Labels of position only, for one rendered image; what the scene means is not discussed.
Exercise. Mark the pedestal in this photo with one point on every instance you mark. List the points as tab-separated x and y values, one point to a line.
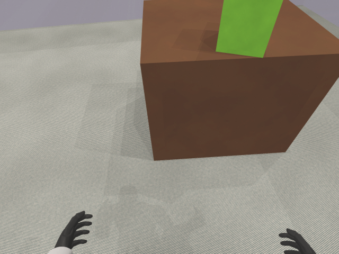
202	103

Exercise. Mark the left robot hand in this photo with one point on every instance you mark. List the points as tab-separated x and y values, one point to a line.
68	235

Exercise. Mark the carton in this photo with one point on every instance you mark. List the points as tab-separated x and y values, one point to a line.
246	26

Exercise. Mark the right robot hand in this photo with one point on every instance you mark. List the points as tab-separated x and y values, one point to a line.
300	243

